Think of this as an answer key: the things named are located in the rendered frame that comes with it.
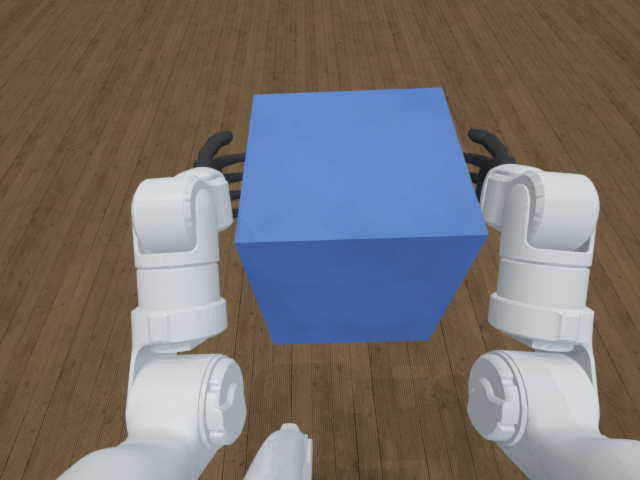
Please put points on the carton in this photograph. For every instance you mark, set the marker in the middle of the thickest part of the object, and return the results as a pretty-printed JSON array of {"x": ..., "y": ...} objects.
[{"x": 358, "y": 219}]

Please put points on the left robot thigh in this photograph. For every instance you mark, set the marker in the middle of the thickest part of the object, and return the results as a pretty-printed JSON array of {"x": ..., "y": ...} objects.
[{"x": 284, "y": 455}]

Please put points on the right robot hand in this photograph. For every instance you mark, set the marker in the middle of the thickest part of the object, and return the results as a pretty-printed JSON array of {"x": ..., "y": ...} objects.
[{"x": 495, "y": 147}]

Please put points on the robot right upper arm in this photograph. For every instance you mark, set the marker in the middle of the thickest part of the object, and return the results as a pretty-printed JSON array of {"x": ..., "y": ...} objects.
[{"x": 541, "y": 410}]

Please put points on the robot left forearm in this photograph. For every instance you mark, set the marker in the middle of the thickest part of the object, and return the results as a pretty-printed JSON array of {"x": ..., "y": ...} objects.
[{"x": 175, "y": 223}]

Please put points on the robot right forearm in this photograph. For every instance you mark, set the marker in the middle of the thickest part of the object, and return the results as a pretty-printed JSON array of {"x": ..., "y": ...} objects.
[{"x": 547, "y": 222}]

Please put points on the robot left shin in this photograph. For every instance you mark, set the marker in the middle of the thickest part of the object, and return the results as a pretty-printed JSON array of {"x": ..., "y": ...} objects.
[{"x": 289, "y": 426}]

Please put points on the left robot hand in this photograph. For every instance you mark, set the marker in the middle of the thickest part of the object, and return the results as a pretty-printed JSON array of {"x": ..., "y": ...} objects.
[{"x": 205, "y": 159}]

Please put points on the robot left upper arm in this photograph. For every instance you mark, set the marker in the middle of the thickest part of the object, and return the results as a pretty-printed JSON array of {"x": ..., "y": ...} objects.
[{"x": 181, "y": 410}]

